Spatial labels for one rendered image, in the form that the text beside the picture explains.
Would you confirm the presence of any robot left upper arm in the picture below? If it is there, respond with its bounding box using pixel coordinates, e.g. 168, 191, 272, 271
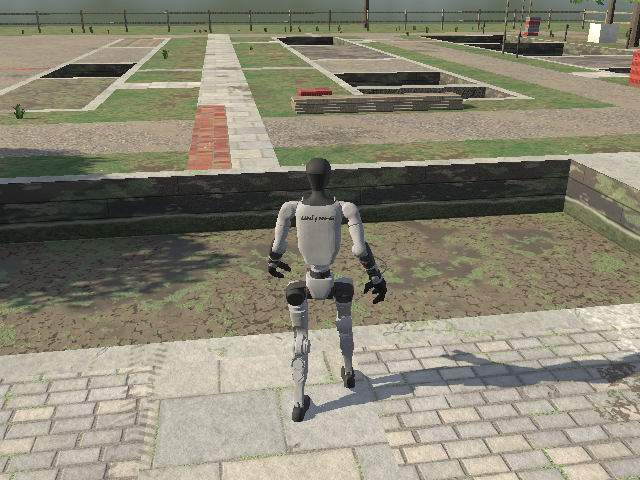
272, 201, 299, 254

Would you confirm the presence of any right robot forearm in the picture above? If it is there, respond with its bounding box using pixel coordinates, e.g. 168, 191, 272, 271
359, 242, 383, 284

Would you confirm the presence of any left robot hand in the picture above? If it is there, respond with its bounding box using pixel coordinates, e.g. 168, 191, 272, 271
268, 261, 291, 278

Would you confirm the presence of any left robot forearm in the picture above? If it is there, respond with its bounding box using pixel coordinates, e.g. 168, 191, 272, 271
268, 238, 283, 268

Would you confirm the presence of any robot head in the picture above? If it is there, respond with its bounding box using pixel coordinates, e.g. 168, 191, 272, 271
301, 158, 336, 206

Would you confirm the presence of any right robot foot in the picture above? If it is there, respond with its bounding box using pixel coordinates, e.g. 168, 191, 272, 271
341, 366, 355, 389

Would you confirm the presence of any right robot hand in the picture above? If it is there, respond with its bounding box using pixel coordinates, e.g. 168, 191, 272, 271
364, 278, 387, 304

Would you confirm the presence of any robot right upper arm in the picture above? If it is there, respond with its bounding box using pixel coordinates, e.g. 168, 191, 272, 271
339, 201, 368, 258

